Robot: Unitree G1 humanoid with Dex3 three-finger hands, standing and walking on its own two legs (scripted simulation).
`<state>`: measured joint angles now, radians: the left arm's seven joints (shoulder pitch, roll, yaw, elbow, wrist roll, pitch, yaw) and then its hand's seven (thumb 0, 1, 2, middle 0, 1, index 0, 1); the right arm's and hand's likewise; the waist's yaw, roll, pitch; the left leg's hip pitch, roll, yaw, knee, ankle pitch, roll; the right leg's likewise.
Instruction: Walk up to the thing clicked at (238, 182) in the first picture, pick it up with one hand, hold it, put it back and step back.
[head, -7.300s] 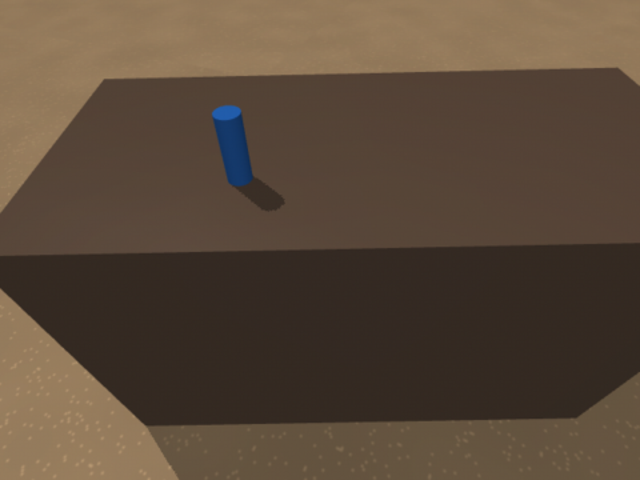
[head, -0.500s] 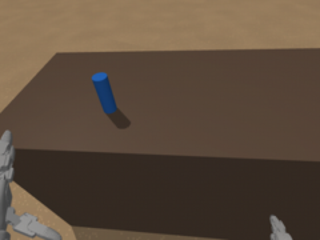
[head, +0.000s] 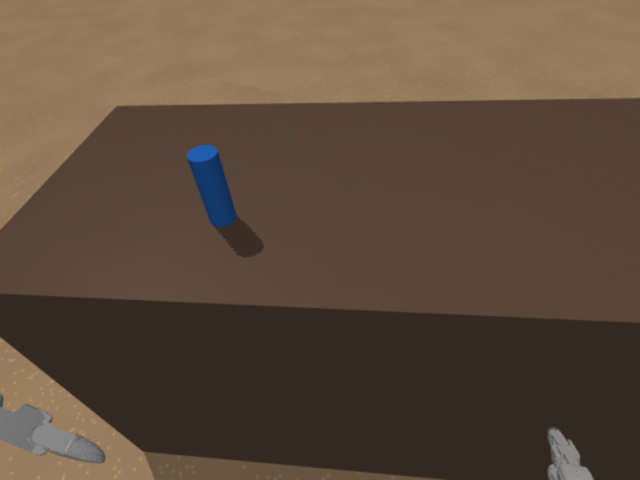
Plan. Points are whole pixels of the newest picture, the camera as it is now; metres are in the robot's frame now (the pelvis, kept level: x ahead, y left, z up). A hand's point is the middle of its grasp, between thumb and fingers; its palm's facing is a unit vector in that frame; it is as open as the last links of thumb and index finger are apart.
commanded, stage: rise first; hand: left
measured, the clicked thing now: (213, 188) +0.54 +0.23 +0.09
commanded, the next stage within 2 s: go down in 0.20 s
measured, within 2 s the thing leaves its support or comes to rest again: neither
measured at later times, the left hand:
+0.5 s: hand (22, 335) +0.20 +0.28 +0.20, palm faces +0.46 -0.78 -0.42, open 17.6 cm
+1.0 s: hand (27, 239) +0.31 +0.34 +0.20, palm faces +0.27 -0.93 -0.23, open 17.1 cm
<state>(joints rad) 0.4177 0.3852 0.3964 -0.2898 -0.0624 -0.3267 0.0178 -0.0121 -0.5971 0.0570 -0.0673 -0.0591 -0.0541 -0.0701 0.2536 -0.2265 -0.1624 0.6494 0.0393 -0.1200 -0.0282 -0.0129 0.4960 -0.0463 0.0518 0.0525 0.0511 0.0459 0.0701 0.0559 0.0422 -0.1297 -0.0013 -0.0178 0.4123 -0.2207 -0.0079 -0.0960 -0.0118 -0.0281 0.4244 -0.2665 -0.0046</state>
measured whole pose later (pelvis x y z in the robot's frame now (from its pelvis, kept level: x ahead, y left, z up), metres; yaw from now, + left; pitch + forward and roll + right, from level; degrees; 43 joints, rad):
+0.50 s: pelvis +0.00 +0.00 +0.00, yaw +0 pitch -3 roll +0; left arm 0.30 0.39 0.47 -0.23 -0.09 -0.40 -0.03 -0.01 -0.58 0.07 -0.06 -0.05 -0.05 -0.06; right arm 0.24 -0.22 -0.17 0.66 0.02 -0.10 -0.02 -0.01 0.50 -0.05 0.05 0.05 0.05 0.05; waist 0.06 0.04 0.01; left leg -0.18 -0.01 -0.02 0.48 -0.25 -0.01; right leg -0.14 -0.02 -0.03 0.49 -0.30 0.00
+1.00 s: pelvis +0.01 +0.01 +0.00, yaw -1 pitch +1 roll +0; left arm -0.21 0.58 0.57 0.34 -0.22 -0.08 -0.37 -0.01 -0.43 0.09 -0.04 -0.01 -0.02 -0.02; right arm 0.25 -0.23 -0.06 0.66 0.04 -0.13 -0.09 -0.01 0.52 -0.05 0.05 0.05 0.05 0.05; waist 0.02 0.03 -0.06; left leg -0.24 0.00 -0.01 0.48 -0.26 0.00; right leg -0.20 -0.01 -0.02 0.47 -0.29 0.01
